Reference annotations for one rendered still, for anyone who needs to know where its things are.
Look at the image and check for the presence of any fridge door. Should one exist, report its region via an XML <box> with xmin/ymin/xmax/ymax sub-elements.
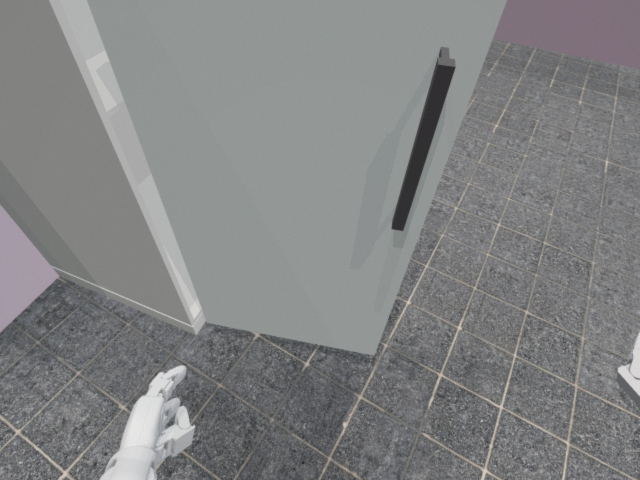
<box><xmin>87</xmin><ymin>0</ymin><xmax>507</xmax><ymax>356</ymax></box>

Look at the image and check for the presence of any robot left forearm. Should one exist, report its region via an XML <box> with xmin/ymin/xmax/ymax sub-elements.
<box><xmin>100</xmin><ymin>446</ymin><xmax>157</xmax><ymax>480</ymax></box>

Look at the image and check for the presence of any robot left hand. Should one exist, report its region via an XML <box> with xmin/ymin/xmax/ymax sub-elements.
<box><xmin>119</xmin><ymin>365</ymin><xmax>195</xmax><ymax>464</ymax></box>

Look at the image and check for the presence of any handle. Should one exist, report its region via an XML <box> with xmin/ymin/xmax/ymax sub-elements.
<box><xmin>392</xmin><ymin>47</ymin><xmax>456</xmax><ymax>231</ymax></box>

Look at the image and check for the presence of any robot right hand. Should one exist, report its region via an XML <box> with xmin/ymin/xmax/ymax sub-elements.
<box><xmin>616</xmin><ymin>331</ymin><xmax>640</xmax><ymax>408</ymax></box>

